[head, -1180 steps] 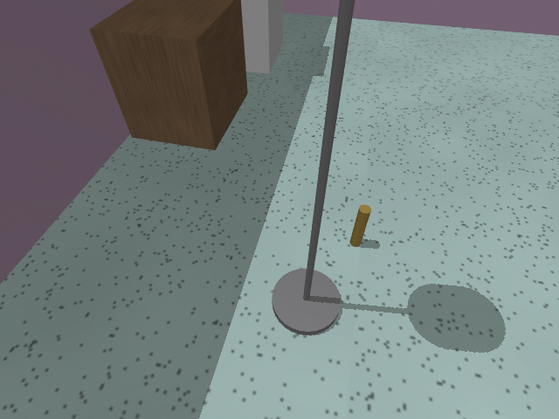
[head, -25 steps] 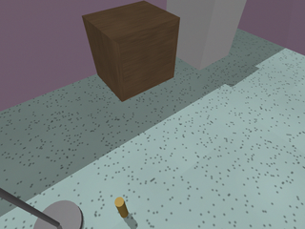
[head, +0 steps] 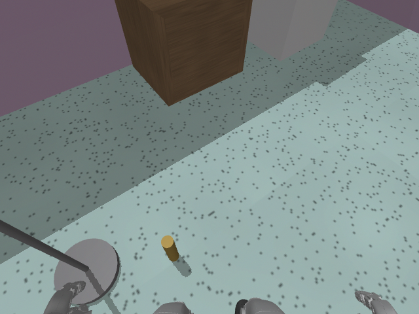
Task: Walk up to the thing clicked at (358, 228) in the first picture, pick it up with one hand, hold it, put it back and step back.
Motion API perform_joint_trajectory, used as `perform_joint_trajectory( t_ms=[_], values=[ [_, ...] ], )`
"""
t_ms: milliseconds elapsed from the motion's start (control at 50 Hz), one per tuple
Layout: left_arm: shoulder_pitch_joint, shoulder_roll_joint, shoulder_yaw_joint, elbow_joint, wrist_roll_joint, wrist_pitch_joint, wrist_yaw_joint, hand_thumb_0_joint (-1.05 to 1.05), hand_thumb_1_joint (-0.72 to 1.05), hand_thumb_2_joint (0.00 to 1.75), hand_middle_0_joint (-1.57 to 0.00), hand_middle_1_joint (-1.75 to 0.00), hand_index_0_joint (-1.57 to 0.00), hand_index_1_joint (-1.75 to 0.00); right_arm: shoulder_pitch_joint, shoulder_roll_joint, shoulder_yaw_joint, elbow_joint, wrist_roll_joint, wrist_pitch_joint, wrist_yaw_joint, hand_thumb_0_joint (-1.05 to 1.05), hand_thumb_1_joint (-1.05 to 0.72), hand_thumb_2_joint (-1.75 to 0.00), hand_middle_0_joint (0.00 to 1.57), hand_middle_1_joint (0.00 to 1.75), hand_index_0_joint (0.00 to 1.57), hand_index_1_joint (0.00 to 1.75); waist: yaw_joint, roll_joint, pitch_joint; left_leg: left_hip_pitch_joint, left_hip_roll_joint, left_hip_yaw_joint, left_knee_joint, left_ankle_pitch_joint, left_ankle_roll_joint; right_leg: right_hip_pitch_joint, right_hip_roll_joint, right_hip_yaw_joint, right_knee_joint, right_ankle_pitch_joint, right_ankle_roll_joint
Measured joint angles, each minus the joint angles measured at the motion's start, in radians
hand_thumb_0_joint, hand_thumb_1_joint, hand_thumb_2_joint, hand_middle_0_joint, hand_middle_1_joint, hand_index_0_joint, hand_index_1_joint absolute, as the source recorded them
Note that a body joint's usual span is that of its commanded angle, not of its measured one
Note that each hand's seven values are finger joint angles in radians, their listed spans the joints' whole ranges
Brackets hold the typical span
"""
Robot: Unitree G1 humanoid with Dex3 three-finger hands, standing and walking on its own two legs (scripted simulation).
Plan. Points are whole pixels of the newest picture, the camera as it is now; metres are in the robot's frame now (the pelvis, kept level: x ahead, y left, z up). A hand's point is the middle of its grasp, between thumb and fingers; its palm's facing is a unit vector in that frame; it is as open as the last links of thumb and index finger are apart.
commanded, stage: walk up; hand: left
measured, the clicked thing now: (170, 249) +0.39 +0.18 -0.65
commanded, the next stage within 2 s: stand in 1.84 s
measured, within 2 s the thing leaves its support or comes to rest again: neither
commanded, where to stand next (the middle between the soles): +0.09 -0.02 m, yaw -1 degrees
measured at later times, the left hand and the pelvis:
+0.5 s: hand out of the picture +0.12 +0.26 -0.13, palm faces -0.14 -0.89 -0.43, open 7.4 cm; pelvis +0.02 -0.02 +0.00, yaw -4 degrees
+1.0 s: hand (91, 300) +0.16 +0.27 -0.17, palm faces -0.09 -0.92 -0.38, open 7.4 cm; pelvis +0.02 +0.02 -0.02, yaw -4 degrees
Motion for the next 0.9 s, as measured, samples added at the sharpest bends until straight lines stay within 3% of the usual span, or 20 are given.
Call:
perform_joint_trajectory(
  t_ms=[40, 80, 120, 180, 300, 400, 440, 480, 520, 560, 660, 740, 780, 800, 820, 840, 900],
  values=[
    [-0.007, 0.008, 0.002, -0.015, 0.012, 0.006, 0.001, 0.01, 0.9, 0.9, -0.2, -0.3, -0.2, -0.3, 0.025, 0.001, -0.006, -0.014, -0.005, -0.002, 0.007, 0.0, -0.91, -0.9, 0.2, 0.3, 0.21, 0.29, -0.007, -0.019, 0.0, 0.006, -0.008, 0.008, 0.025, -0.052, 0.014, -0.04, -0.017, 0.007, 0.046, -0.009, 0.008],
    [-0.012, 0.015, 0.003, -0.02, 0.016, 0.01, 0.002, 0.01, 0.9, 0.9, -0.2, -0.3, -0.2, -0.3, 0.058, 0.008, -0.013, -0.007, -0.018, -0.018, 0.009, 0.0, -0.91, -0.9, 0.2, 0.3, 0.21, 0.29, -0.015, -0.038, -0.004, 0.027, -0.013, 0.009, -0.035, 0.015, 0.015, -0.081, -0.025, 0.025, 0.114, -0.069, 0.005],
    [0.0, 0.016, 0.008, -0.021, 0.02, 0.014, 0.0, 0.01, 0.9, 0.9, -0.2, -0.3, -0.2, -0.3, 0.093, 0.029, -0.009, 0.008, -0.035, -0.029, 0.011, 0.0, -0.91, -0.9, 0.2, 0.3, 0.21, 0.29, -0.018, -0.059, -0.01, 0.028, -0.021, 0.018, -0.04, 0.033, 0.018, -0.104, 0.011, 0.099, 0.194, -0.197, -0.009],
    [0.045, 0.018, 0.013, -0.012, 0.016, 0.01, -0.014, 0.01, 0.9, 0.9, -0.2, -0.3, -0.2, -0.3, 0.14, 0.054, 0.0, 0.03, -0.046, -0.043, 0.008, 0.0, -0.91, -0.9, 0.2, 0.3, 0.21, 0.29, -0.025, -0.07, -0.029, 0.054, -0.014, 0.022, -0.095, 0.06, 0.02, -0.096, 0.053, 0.161, 0.291, -0.235, -0.014],
    [0.185, 0.029, 0.021, 0.02, 0.028, -0.006, -0.049, 0.01, 0.9, 0.9, -0.2, -0.3, -0.2, -0.3, 0.234, 0.059, -0.023, -0.013, -0.051, -0.083, 0.029, 0.0, -0.9, -0.9, 0.2, 0.3, 0.21, 0.3, -0.045, -0.052, -0.089, 0.126, 0.029, 0.047, -0.212, 0.089, 0.028, -0.017, 0.047, 0.136, 0.315, -0.267, 0.001],
    [0.231, 0.046, 0.021, 0.007, 0.021, -0.042, -0.05, 0.01, 0.9, 0.9, -0.2, -0.3, -0.2, -0.3, 0.289, 0.023, -0.038, -0.058, -0.051, -0.078, 0.042, 0.0, -0.9, -0.9, 0.21, 0.3, 0.21, 0.3, -0.067, -0.018, -0.09, 0.176, 0.064, 0.053, -0.264, 0.097, 0.006, 0.034, 0.018, 0.076, 0.156, -0.262, 0.006],
    [0.238, 0.048, 0.022, -0.012, 0.018, -0.066, -0.042, 0.01, 0.9, 0.9, -0.2, -0.3, -0.2, -0.3, 0.302, 0.001, -0.043, -0.071, -0.048, -0.059, 0.048, 0.0, -0.9, -0.9, 0.2, 0.3, 0.21, 0.3, -0.07, -0.001, -0.086, 0.172, 0.076, 0.052, -0.228, 0.07, -0.008, 0.078, 0.015, 0.043, 0.019, -0.198, 0.002],
    [0.244, 0.049, 0.029, -0.037, 0.018, -0.097, -0.025, 0.01, 0.9, 0.9, -0.2, -0.3, -0.2, -0.3, 0.31, -0.019, -0.045, -0.083, -0.041, -0.036, 0.05, 0.0, -0.9, -0.9, 0.2, 0.3, 0.21, 0.3, -0.065, 0.022, -0.078, 0.14, 0.094, 0.042, -0.111, 0.004, -0.005, 0.122, 0.028, 0.019, -0.08, -0.041, 0.006],
    [0.245, 0.032, 0.029, -0.055, 0.023, -0.111, -0.006, 0.01, 0.9, 0.9, -0.2, -0.3, -0.2, -0.3, 0.305, -0.03, -0.045, -0.08, -0.036, -0.009, 0.042, 0.0, -0.91, -0.9, 0.2, 0.3, 0.21, 0.3, -0.057, 0.054, -0.077, 0.071, 0.076, -0.024, 0.081, -0.088, 0.002, 0.127, 0.043, 0.006, -0.041, -0.057, 0.008],
    [0.254, 0.016, 0.018, -0.072, 0.017, -0.115, 0.002, 0.01, 0.9, 0.9, -0.2, -0.3, -0.2, -0.3, 0.296, -0.036, -0.044, -0.08, -0.033, 0.009, 0.041, 0.0, -0.91, -0.9, 0.2, 0.3, 0.21, 0.29, -0.043, 0.07, -0.088, -0.004, 0.04, -0.063, 0.241, -0.106, -0.002, 0.143, 0.039, 0.008, -0.035, -0.083, 0.002],
    [0.255, -0.005, -0.002, -0.102, 0.008, -0.109, 0.022, 0.01, 0.9, 0.9, -0.2, -0.3, -0.2, -0.3, 0.259, -0.036, -0.043, -0.096, -0.017, 0.01, 0.039, 0.0, -0.91, -0.9, 0.2, 0.3, 0.2, 0.29, -0.027, 0.102, -0.084, -0.115, 0.028, -0.123, 0.298, -0.039, -0.033, 0.189, 0.024, 0.0, -0.047, -0.104, 0.015],
    [0.204, 0.002, -0.004, -0.132, 0.005, -0.066, 0.027, 0.01, 0.9, 0.9, -0.2, -0.3, -0.2, -0.3, 0.202, -0.012, -0.024, -0.108, 0.002, 0.01, 0.021, 0.0, -0.91, -0.9, 0.2, 0.3, 0.2, 0.29, -0.01, 0.071, -0.045, -0.129, 0.029, -0.089, 0.213, -0.024, -0.041, 0.146, -0.012, 0.014, 0.039, -0.148, 0.026],
    [0.174, 0.011, -0.006, -0.153, 0.0, -0.041, 0.026, 0.01, 0.9, 0.9, -0.2, -0.3, -0.2, -0.3, 0.184, -0.003, -0.017, -0.119, 0.002, 0.001, 0.014, 0.0, -0.91, -0.9, 0.2, 0.3, 0.21, 0.29, -0.009, 0.046, -0.027, -0.104, 0.027, -0.043, 0.116, 0.034, -0.037, 0.101, -0.034, 0.019, 0.12, -0.189, 0.029],
    [0.161, 0.016, -0.008, -0.163, -0.004, -0.031, 0.026, 0.01, 0.9, 0.9, -0.2, -0.3, -0.2, -0.3, 0.181, -0.003, -0.016, -0.126, 0.0, -0.006, 0.012, 0.0, -0.91, -0.9, 0.2, 0.3, 0.21, 0.29, -0.012, 0.038, -0.022, -0.081, 0.025, -0.023, 0.048, 0.109, -0.034, 0.075, -0.043, 0.019, 0.171, -0.216, 0.034],
    [0.142, 0.022, -0.008, -0.168, -0.01, -0.021, 0.027, 0.01, 0.9, 0.9, -0.2, -0.3, -0.2, -0.3, 0.172, 0.002, -0.019, -0.128, -0.005, -0.012, 0.008, 0.0, -0.91, -0.9, 0.2, 0.3, 0.21, 0.29, -0.015, 0.02, -0.011, -0.075, 0.013, -0.012, 0.03, 0.1, -0.023, 0.045, -0.057, 0.025, 0.227, -0.241, 0.032],
    [0.117, 0.027, -0.004, -0.17, -0.018, -0.01, 0.03, 0.01, 0.9, 0.9, -0.2, -0.3, -0.2, -0.3, 0.157, 0.013, -0.019, -0.131, -0.011, -0.013, 0.005, 0.0, -0.91, -0.9, 0.2, 0.3, 0.21, 0.29, -0.014, -0.004, 0.009, -0.087, -0.001, -0.002, 0.049, 0.086, -0.015, 0.011, -0.054, 0.061, 0.298, -0.265, 0.018],
    [0.066, 0.032, 0.004, -0.172, -0.03, 0.017, 0.046, 0.01, 0.9, 0.9, -0.2, -0.3, -0.2, -0.3, 0.122, 0.035, -0.008, -0.154, -0.007, -0.014, 0.004, 0.0, -0.91, -0.9, 0.2, 0.3, 0.21, 0.29, -0.023, -0.028, 0.053, -0.116, -0.002, -0.008, 0.064, 0.092, -0.001, -0.084, 0.058, 0.165, 0.579, -0.41, -0.013]
  ],
)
